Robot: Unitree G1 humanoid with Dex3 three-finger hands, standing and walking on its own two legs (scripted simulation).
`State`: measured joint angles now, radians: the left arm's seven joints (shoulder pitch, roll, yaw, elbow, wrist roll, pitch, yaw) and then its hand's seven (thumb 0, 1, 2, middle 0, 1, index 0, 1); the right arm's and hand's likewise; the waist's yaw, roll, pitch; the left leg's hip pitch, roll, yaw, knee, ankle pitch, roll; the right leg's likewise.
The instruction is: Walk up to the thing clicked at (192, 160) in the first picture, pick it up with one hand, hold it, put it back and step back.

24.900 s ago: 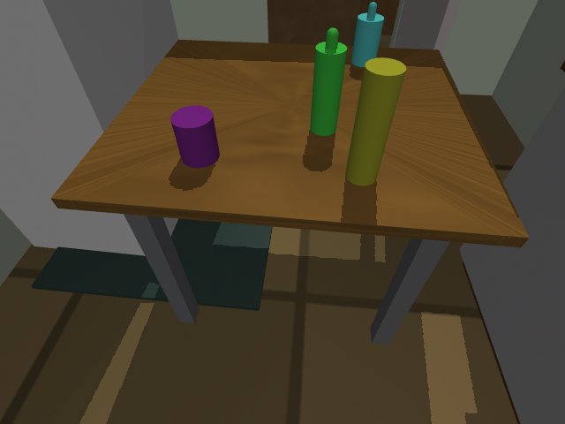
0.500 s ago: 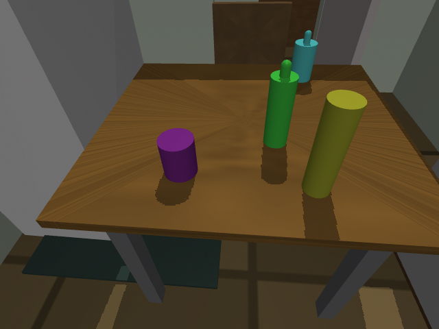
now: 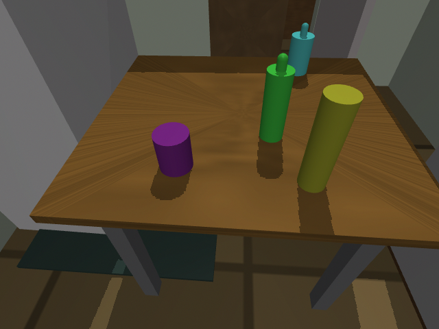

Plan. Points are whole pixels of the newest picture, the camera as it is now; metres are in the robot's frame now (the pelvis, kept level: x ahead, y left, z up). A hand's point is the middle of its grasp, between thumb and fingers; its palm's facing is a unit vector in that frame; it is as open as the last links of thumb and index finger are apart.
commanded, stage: home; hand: left
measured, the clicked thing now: (173, 145) +0.56 +0.14 +0.02
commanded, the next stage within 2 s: stand in 0.80 s
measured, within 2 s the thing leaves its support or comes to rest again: neither
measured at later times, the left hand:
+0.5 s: hand out of the picture +0.11 +0.27 -0.15, palm faces -0.02 -0.93 -0.36, open 17.6 cm
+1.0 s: hand out of the picture +0.09 +0.27 -0.15, palm faces -0.02 -0.93 -0.36, open 17.2 cm
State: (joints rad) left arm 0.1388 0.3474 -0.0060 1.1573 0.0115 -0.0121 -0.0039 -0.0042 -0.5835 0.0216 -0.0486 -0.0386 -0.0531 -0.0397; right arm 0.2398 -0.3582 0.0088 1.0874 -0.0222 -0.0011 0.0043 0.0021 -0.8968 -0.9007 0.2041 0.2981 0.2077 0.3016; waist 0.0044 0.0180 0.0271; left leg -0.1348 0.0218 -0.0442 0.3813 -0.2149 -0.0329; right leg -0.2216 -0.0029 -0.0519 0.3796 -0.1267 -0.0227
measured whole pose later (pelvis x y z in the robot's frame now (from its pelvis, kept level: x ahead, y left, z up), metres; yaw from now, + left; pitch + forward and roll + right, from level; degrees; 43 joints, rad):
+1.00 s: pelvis +0.03 +0.01 +0.00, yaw +0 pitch -3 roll +0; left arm 0.11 0.34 0.00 1.16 0.01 -0.02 0.00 0.00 -0.52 0.08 -0.08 -0.09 -0.09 -0.09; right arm 0.15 -0.35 0.01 1.12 -0.01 0.00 0.00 0.00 -0.90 -0.90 0.20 0.30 0.21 0.30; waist 0.00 0.02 0.04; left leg -0.05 0.01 -0.03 0.31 -0.22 -0.02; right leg -0.14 -0.01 -0.04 0.33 -0.14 0.00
